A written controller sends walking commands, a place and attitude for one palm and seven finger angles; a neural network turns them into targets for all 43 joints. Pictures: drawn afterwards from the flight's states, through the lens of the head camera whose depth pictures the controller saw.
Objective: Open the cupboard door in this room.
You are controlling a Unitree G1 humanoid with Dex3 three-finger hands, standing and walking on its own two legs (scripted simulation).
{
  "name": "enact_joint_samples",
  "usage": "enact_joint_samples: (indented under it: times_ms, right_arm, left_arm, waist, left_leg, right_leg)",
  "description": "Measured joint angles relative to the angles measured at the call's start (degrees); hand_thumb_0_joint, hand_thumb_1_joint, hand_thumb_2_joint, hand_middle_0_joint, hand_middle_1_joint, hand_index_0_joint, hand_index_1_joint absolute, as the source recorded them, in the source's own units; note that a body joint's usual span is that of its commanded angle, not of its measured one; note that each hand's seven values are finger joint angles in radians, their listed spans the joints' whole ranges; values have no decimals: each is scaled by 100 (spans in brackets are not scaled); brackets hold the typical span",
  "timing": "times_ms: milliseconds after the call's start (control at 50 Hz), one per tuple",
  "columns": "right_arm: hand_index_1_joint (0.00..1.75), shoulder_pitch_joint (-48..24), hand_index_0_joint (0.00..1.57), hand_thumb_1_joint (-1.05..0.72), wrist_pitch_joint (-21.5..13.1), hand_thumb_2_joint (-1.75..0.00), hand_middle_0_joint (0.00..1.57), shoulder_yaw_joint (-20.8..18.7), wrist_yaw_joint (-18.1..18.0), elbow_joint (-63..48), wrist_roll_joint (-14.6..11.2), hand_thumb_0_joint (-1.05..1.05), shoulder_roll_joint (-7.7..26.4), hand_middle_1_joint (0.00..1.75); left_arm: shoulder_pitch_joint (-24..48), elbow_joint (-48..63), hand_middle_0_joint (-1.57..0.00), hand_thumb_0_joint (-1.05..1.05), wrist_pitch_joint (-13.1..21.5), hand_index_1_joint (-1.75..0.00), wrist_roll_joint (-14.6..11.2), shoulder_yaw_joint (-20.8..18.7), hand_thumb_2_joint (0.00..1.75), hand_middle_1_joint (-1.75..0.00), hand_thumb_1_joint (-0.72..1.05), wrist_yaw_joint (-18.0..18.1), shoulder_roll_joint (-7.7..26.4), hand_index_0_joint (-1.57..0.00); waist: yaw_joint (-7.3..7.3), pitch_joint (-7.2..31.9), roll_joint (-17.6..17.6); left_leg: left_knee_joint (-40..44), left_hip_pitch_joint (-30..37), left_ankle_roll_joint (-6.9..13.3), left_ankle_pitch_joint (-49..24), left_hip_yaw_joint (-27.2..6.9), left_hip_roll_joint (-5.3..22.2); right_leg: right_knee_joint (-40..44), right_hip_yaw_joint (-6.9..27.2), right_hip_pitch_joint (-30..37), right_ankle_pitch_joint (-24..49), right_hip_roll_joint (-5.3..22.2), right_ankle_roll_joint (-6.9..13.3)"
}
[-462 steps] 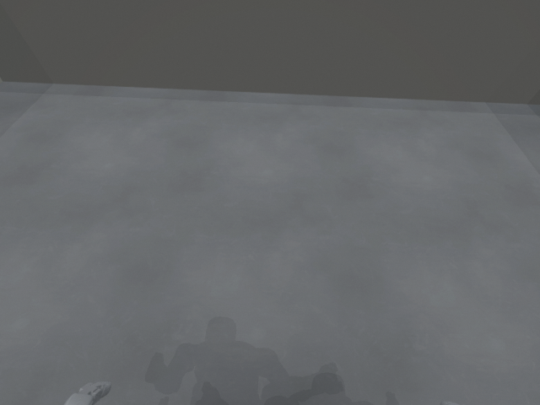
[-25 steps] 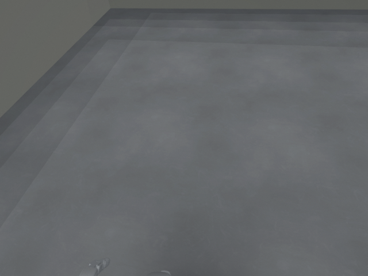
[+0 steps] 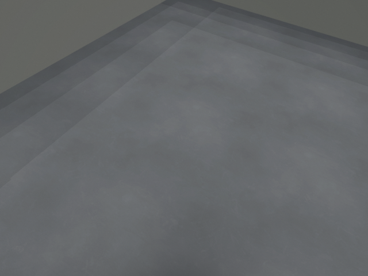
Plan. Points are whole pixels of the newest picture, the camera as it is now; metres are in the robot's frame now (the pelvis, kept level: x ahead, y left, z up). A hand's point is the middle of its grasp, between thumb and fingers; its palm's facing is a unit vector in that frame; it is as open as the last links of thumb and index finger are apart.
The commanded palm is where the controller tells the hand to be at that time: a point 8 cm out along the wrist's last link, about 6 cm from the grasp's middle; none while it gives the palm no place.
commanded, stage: turn or walk to find it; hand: left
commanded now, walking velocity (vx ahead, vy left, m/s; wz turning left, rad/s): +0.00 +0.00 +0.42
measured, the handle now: out of the picture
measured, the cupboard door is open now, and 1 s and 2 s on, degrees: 0 0 0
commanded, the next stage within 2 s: stand and wait in 1.58 s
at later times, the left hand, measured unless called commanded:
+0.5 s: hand out of the picture +0.06 +0.18 -0.14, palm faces +0.18 -0.94 -0.28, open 7.3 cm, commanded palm none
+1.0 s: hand out of the picture -0.15 +0.17 -0.18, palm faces +0.48 -0.85 -0.24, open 7.3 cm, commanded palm none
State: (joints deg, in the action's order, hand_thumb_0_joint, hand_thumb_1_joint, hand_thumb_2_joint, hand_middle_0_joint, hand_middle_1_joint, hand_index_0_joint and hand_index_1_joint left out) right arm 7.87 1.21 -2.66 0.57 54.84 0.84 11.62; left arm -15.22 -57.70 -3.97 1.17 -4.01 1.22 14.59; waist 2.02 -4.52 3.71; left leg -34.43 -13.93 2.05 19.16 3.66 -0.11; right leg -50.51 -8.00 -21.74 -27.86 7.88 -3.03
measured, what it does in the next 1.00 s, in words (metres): steps on the spot, turning left: right foot, then left foot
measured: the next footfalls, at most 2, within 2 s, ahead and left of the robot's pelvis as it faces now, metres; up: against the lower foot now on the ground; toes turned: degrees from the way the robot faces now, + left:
right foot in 0.48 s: +0.02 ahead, -0.13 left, +0.00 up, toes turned +8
left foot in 0.98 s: -0.11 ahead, +0.08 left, +0.00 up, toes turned +29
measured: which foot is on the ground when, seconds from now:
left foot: down 0.00-0.48, up 0.50-0.96, down 0.98-1.00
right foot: up 0.00-0.46, down 0.48-1.00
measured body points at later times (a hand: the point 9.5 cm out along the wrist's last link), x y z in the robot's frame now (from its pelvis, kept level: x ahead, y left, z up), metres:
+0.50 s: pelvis -0.04 -0.03 +0.00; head -0.01 -0.06 +0.45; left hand +0.05 +0.23 -0.12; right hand +0.02 -0.27 -0.16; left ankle -0.01 +0.10 -0.72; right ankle -0.02 -0.14 -0.73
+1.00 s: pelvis -0.08 -0.02 +0.00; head -0.05 +0.00 +0.44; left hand -0.18 +0.21 -0.16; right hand +0.12 -0.22 -0.14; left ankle -0.14 +0.07 -0.73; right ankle -0.02 -0.14 -0.73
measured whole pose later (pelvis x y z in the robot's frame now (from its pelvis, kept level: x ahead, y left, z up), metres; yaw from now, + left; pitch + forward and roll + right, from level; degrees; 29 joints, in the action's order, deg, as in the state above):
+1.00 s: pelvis -0.08 -0.02 +0.00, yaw +26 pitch +0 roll +0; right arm 8.4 2.0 -3.4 0.6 55.7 0.5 13.4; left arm -15.4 -56.7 -1.7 1.3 -3.5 0.9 12.9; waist 1.6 -4.6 1.9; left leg -33.5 -13.6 -1.4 18.4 3.3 0.7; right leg -37.5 -14.3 -17.0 -18.5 9.5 -1.2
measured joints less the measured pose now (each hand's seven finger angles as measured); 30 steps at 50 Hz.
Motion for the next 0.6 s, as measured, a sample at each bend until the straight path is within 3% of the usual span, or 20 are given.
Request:
enact_joint_samples:
  times_ms: [80,180,320,440,480,500,540,600]
  right_arm:
    - [30,22,20,-91,-31,-90,20,76,-80,-45,14,0,-58,30]
    - [30,114,21,-90,-63,-90,20,100,-92,-21,-10,0,-97,30]
    - [30,401,21,-90,-15,-90,20,43,-76,27,31,0,-105,30]
    - [30,648,21,-90,95,-90,20,-50,-60,120,59,1,8,30]
    - [30,744,21,-90,128,-90,20,-91,-47,141,28,1,56,30]
    - [30,740,21,-90,155,-90,20,-122,-47,177,11,1,99,30]
    - [30,774,21,-90,234,-90,20,-179,-38,211,22,1,149,30]
    - [30,808,20,-91,309,-90,20,-241,13,246,51,1,222,30]
  left_arm:
    - [119,-46,-20,1,-41,-30,0,-19,90,-30,91,-59,34,-20]
    - [319,97,-20,1,62,-30,-9,1,90,-30,91,-73,12,-20]
    - [677,277,-20,1,47,-30,-32,32,90,-30,91,-37,-108,-20]
    - [902,487,-20,1,147,-30,-78,108,90,-30,91,-33,-298,-20]
    - [887,551,-20,1,236,-30,-70,134,90,-30,91,-30,-351,-20]
    - [883,551,-20,1,278,-30,-41,147,90,-30,91,-18,-412,-20]
    - [793,573,-20,1,296,-30,-23,203,90,-30,91,-13,-490,-20]
    - [609,535,-20,1,271,-30,-31,213,90,-30,91,4,-565,-21]
  waist:
    - [-55,82,-127]
    - [-81,114,-196]
    - [-303,128,-306]
    - [-476,120,-514]
    - [-471,159,-567]
    - [-465,119,-663]
    - [-482,114,-709]
    - [-460,154,-682]
  left_leg:
    - [484,139,77,-307,-195,-31]
    - [909,232,140,-633,-345,-164]
    - [934,87,109,-797,-583,-316]
    - [689,-268,-66,-851,-842,-386]
    - [423,-480,-169,-781,-924,-434]
    - [92,-616,-214,-401,-970,-412]
    - [-997,-1002,-276,388,-912,-460]
    - [-2501,-1437,-359,415,-731,-362]
  right_leg:
    - [-1011,373,-373,289,-208,-94]
    - [-1176,633,-474,624,-248,-227]
    - [-480,723,-210,403,-366,-241]
    - [1022,683,377,567,-594,-97]
    - [1858,618,725,1002,-623,16]
    - [1857,549,726,1046,-672,172]
    - [1810,412,744,1034,-624,413]
    - [2035,266,895,1133,-515,510]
